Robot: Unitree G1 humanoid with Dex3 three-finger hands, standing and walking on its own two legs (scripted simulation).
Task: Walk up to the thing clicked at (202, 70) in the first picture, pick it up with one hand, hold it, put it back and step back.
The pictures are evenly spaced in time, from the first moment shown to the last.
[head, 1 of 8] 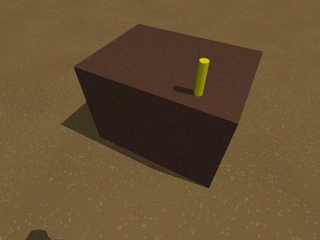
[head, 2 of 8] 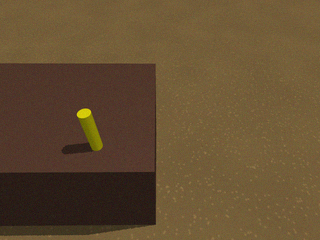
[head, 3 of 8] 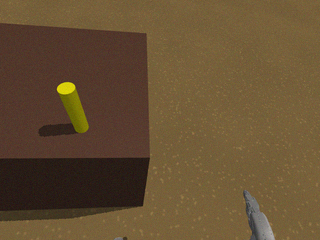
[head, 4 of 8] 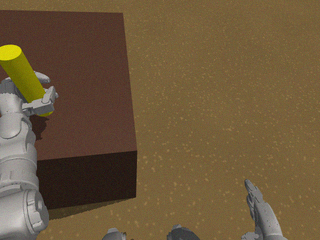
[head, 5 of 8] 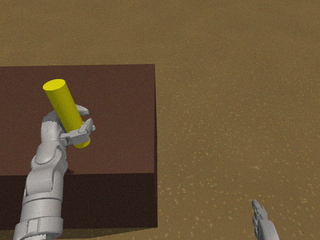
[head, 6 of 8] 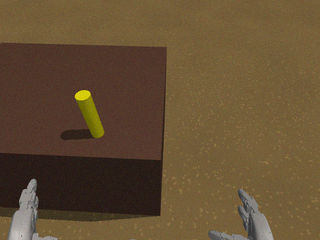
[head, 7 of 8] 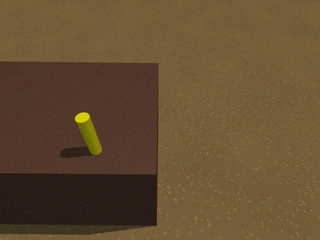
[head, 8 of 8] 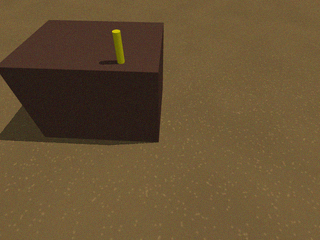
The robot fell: no
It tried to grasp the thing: yes
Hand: left
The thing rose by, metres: 0.26
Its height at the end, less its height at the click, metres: +0.00
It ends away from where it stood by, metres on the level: 0.01
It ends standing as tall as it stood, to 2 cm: yes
